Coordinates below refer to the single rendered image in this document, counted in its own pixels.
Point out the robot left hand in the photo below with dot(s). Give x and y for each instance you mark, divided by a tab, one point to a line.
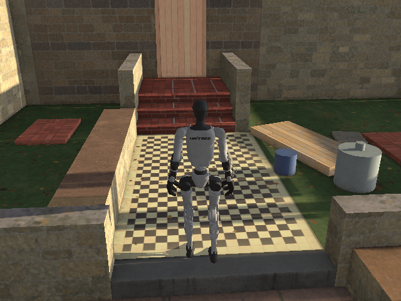
170	187

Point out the left robot upper arm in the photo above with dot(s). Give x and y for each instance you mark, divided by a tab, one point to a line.
178	143

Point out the robot left shin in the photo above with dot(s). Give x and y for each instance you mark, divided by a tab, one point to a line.
188	227

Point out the left robot forearm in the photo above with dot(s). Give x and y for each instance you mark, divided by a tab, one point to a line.
173	170

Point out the robot right hand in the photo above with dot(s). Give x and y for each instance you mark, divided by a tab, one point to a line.
230	187

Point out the right robot forearm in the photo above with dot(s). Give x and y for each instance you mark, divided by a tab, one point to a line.
227	169

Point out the robot left thigh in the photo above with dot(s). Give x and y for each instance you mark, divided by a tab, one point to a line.
185	184

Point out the right robot upper arm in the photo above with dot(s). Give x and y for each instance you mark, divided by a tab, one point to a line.
222	143

